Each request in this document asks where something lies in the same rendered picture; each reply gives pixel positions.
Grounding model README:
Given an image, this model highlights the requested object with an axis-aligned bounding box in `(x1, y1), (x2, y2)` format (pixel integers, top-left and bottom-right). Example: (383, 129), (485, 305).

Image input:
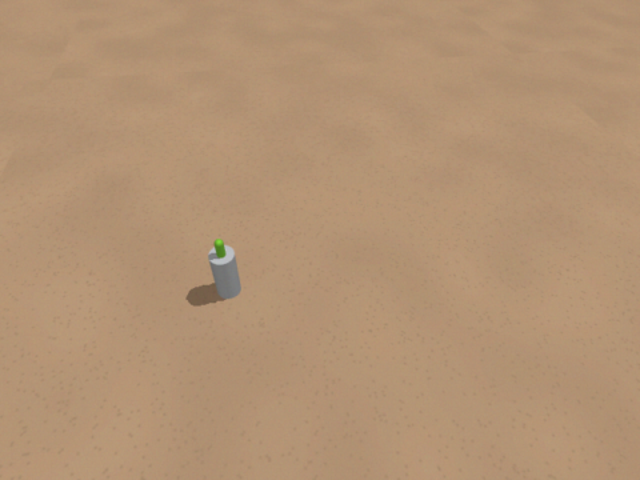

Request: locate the bottle
(208, 239), (241, 299)

